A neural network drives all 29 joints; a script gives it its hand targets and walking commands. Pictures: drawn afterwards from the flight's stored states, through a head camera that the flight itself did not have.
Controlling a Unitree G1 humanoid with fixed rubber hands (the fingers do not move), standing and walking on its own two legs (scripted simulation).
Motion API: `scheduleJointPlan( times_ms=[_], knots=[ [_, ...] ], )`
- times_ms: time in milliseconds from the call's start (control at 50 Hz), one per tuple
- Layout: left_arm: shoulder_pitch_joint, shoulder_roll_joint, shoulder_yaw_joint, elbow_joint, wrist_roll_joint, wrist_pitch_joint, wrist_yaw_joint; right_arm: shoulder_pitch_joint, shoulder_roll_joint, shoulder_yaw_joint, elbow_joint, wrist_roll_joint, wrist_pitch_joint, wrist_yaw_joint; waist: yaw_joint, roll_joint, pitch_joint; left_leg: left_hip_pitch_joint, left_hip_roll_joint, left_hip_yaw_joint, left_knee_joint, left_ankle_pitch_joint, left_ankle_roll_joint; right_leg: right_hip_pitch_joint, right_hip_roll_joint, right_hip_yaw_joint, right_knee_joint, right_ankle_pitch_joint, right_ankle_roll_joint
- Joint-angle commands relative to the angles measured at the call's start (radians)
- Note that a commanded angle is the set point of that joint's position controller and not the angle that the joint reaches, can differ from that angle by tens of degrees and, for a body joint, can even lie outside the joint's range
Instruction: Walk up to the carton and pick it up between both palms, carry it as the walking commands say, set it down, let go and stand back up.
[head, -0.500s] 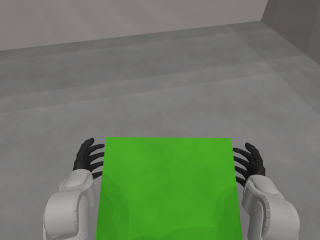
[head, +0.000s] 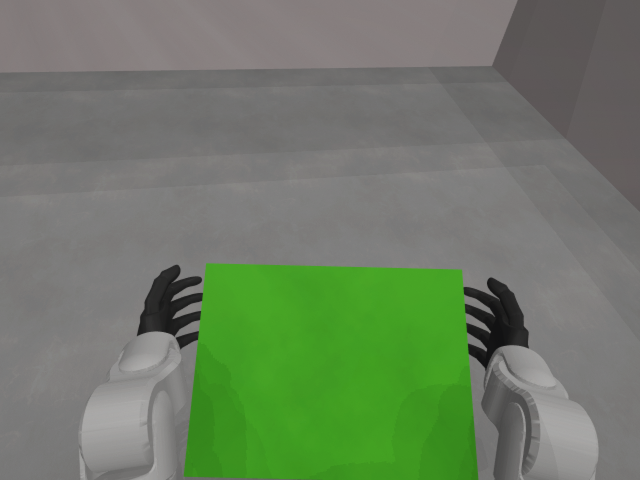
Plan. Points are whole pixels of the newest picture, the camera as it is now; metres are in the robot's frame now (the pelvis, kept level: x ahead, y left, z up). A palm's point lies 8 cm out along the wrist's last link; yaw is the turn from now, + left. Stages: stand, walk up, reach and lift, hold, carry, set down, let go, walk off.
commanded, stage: carry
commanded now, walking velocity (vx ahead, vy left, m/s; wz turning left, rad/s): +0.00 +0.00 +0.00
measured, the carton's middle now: (329, 362) +0.27 +0.00 +0.01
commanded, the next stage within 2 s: none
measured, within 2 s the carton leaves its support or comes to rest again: neither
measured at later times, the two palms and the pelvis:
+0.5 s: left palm (256, 380) +0.21 +0.08 +0.09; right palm (608, 377) +0.23 -0.28 +0.11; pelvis -0.02 -0.11 +0.00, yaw +1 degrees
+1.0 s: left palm (274, 380) +0.21 +0.06 +0.09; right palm (625, 402) +0.21 -0.29 +0.09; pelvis -0.03 -0.11 -0.01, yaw -2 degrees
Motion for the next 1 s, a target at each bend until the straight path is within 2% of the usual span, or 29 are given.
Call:
scheduleJointPlan(
  times_ms=[0, 20, 40, 60, 80, 100, 120, 140, 160, 180, 220, 260, 300, 320, 340, 360, 380, 400, 420, 460, 500, 580, 780, 840, 880, 980],
  knots=[
    [-0.331, -0.838, -0.743, -0.026, -0.391, 0.019, -0.241, -0.362, 0.782, 0.730, -0.061, 0.382, 0.035, 0.236, 0.005, 0.245, -0.251, 0.097, 0.088, -0.022, 0.001, 0.293, 0.086, 0.203, 0.060, -0.139, -0.297, 0.120, -0.010],
    [-0.299, -0.819, -0.727, -0.006, -0.388, 0.022, -0.242, -0.355, 0.774, 0.731, -0.051, 0.376, 0.041, 0.231, 0.015, 0.121, -0.266, 0.034, 0.042, 0.017, 0.119, 0.233, 0.045, 0.333, 0.059, -0.131, -0.418, 0.140, 0.000],
    [-0.293, -0.806, -0.713, 0.006, -0.386, 0.024, -0.247, -0.356, 0.765, 0.731, -0.038, 0.371, 0.046, 0.226, 0.014, -0.045, -0.244, -0.103, 0.011, 0.022, 0.222, -0.052, 0.010, 0.424, -0.051, -0.028, -0.465, 0.256, 0.003],
    [-0.324, -0.785, -0.706, 0.010, -0.392, 0.024, -0.252, -0.335, 0.763, 0.741, -0.035, 0.366, 0.051, 0.220, -0.012, -0.344, -0.248, -0.303, -0.107, 0.066, 0.421, -0.409, -0.044, 0.502, -0.319, 0.301, -0.464, 0.722, -0.076],
    [-0.331, -0.817, -0.706, -0.007, -0.409, 0.012, -0.260, -0.366, 0.787, 0.780, -0.056, 0.386, 0.050, 0.223, -0.020, -0.392, -0.293, -0.260, -0.091, -0.053, 0.543, -0.490, -0.028, 0.447, -0.318, 0.285, -0.395, 0.786, -0.154],
    [-0.331, -0.828, -0.690, 0.003, -0.401, 0.007, -0.266, -0.401, 0.815, 0.796, -0.034, 0.398, 0.050, 0.227, -0.017, -0.320, -0.279, -0.252, -0.095, -0.070, 0.617, -0.442, -0.016, 0.405, -0.266, 0.211, -0.397, 0.702, -0.160],
    [-0.353, -0.860, -0.689, -0.003, -0.399, -0.005, -0.272, -0.459, 0.855, 0.821, -0.055, 0.424, 0.041, 0.234, -0.012, -0.271, -0.264, -0.230, -0.096, -0.067, 0.646, -0.380, -0.003, 0.361, -0.226, 0.121, -0.390, 0.604, -0.152],
    [-0.375, -0.886, -0.683, -0.010, -0.394, -0.018, -0.277, -0.507, 0.886, 0.840, -0.075, 0.446, 0.030, 0.243, -0.005, -0.263, -0.259, -0.217, -0.100, -0.059, 0.657, -0.324, 0.009, 0.338, -0.192, 0.068, -0.393, 0.484, -0.147],
    [-0.384, -0.909, -0.685, -0.019, -0.393, -0.029, -0.281, -0.523, 0.900, 0.847, -0.093, 0.455, 0.021, 0.246, -0.002, -0.252, -0.250, -0.211, -0.110, -0.052, 0.621, -0.286, 0.021, 0.327, -0.169, 0.049, -0.412, 0.354, -0.142],
    [-0.384, -0.918, -0.684, -0.017, -0.387, -0.035, -0.282, -0.529, 0.898, 0.847, -0.099, 0.455, 0.017, 0.247, 0.001, -0.238, -0.245, -0.202, -0.124, -0.048, 0.562, -0.270, 0.032, 0.321, -0.166, 0.063, -0.432, 0.255, -0.145],
    [-0.378, -0.912, -0.697, -0.024, -0.381, -0.039, -0.279, -0.504, 0.870, 0.832, -0.084, 0.442, 0.014, 0.244, 0.006, -0.224, -0.248, -0.153, -0.145, -0.045, 0.410, -0.282, 0.049, 0.299, -0.181, 0.105, -0.455, 0.186, -0.168],
    [-0.362, -0.892, -0.711, -0.024, -0.379, -0.034, -0.275, -0.457, 0.836, 0.808, -0.059, 0.423, 0.018, 0.240, 0.011, -0.224, -0.264, -0.087, -0.170, -0.040, 0.252, -0.274, 0.065, 0.295, -0.199, 0.146, -0.462, 0.217, -0.192],
    [-0.352, -0.870, -0.721, -0.011, -0.379, -0.021, -0.270, -0.403, 0.813, 0.782, -0.021, 0.403, 0.026, 0.235, -0.001, -0.186, -0.284, 0.022, -0.187, -0.014, 0.022, -0.178, 0.078, 0.291, -0.186, 0.145, -0.426, 0.253, -0.192],
    [-0.349, -0.856, -0.724, -0.002, -0.377, -0.014, -0.268, -0.387, 0.808, 0.771, -0.004, 0.393, 0.029, 0.234, -0.009, -0.145, -0.295, 0.123, -0.176, -0.002, -0.130, -0.043, 0.079, 0.265, -0.167, 0.122, -0.403, 0.243, -0.168],
    [-0.355, -0.844, -0.728, 0.002, -0.377, -0.009, -0.266, -0.389, 0.800, 0.761, 0.005, 0.388, 0.032, 0.235, -0.005, -0.095, -0.300, 0.207, -0.116, -0.054, -0.170, -0.010, 0.083, 0.211, -0.137, 0.110, -0.378, 0.184, -0.127],
    [-0.352, -0.833, -0.741, 0.006, -0.380, 0.001, -0.268, -0.370, 0.791, 0.738, 0.026, 0.377, 0.032, 0.237, -0.008, 0.056, -0.248, 0.162, -0.007, -0.189, -0.179, -0.044, 0.110, 0.151, -0.070, 0.045, -0.330, 0.119, -0.072],
    [-0.402, -0.830, -0.751, -0.020, -0.385, 0.005, -0.269, -0.375, 0.795, 0.729, 0.028, 0.378, 0.031, 0.239, -0.007, 0.131, -0.198, 0.084, 0.038, -0.237, -0.208, -0.044, 0.120, 0.156, -0.033, 0.007, -0.307, 0.079, -0.061],
    [-0.433, -0.836, -0.756, -0.031, -0.392, 0.007, -0.268, -0.398, 0.808, 0.726, 0.022, 0.381, 0.032, 0.240, -0.004, 0.119, -0.176, 0.041, 0.026, -0.196, -0.210, -0.057, 0.117, 0.190, -0.028, -0.001, -0.323, 0.095, -0.060],
    [-0.452, -0.841, -0.761, -0.037, -0.399, 0.008, -0.267, -0.415, 0.816, 0.723, 0.019, 0.379, 0.032, 0.238, -0.002, 0.078, -0.169, 0.008, -0.001, -0.148, -0.193, -0.054, 0.108, 0.232, -0.032, 0.004, -0.348, 0.122, -0.064],
    [-0.443, -0.835, -0.757, -0.025, -0.400, 0.014, -0.264, -0.412, 0.808, 0.716, 0.020, 0.373, 0.036, 0.232, -0.005, 0.029, -0.187, 0.014, -0.044, -0.109, -0.147, -0.003, 0.090, 0.261, -0.064, 0.049, -0.385, 0.157, -0.072],
    [-0.423, -0.823, -0.746, 0.001, -0.393, 0.021, -0.262, -0.406, 0.796, 0.713, 0.029, 0.367, 0.044, 0.227, -0.008, 0.004, -0.203, 0.038, -0.060, -0.099, -0.124, 0.000, 0.086, 0.262, -0.082, 0.072, -0.413, 0.155, -0.074],
    [-0.416, -0.821, -0.723, 0.030, -0.382, 0.028, -0.262, -0.437, 0.797, 0.727, 0.023, 0.375, 0.054, 0.227, -0.008, -0.036, -0.192, 0.027, -0.064, -0.104, -0.128, -0.022, 0.086, 0.267, -0.084, 0.080, -0.450, 0.110, -0.076],
    [-0.424, -0.829, -0.709, 0.033, -0.371, 0.027, -0.259, -0.469, 0.816, 0.748, 0.009, 0.395, 0.060, 0.231, -0.008, -0.039, -0.212, 0.043, -0.069, -0.110, -0.132, -0.003, 0.086, 0.284, -0.084, 0.083, -0.466, 0.124, -0.083],
    [-0.418, -0.816, -0.709, 0.035, -0.376, 0.030, -0.260, -0.446, 0.817, 0.741, 0.021, 0.387, 0.058, 0.227, -0.008, -0.053, -0.212, 0.035, -0.050, -0.089, -0.050, 0.044, 0.074, 0.264, -0.097, 0.096, -0.384, 0.318, -0.089],
    [-0.415, -0.815, -0.711, 0.035, -0.383, 0.033, -0.264, -0.432, 0.820, 0.733, 0.025, 0.382, 0.056, 0.224, -0.008, -0.067, -0.225, 0.025, -0.049, -0.070, 0.007, 0.031, 0.064, 0.249, -0.119, 0.126, -0.351, 0.404, -0.097],
    [-0.438, -0.843, -0.730, 0.003, -0.404, 0.024, -0.275, -0.436, 0.856, 0.734, 0.006, 0.386, 0.039, 0.227, -0.005, -0.056, -0.236, 0.049, -0.043, -0.062, 0.038, 0.009, 0.079, 0.179, -0.104, 0.151, -0.301, 0.418, -0.103]
  ],
)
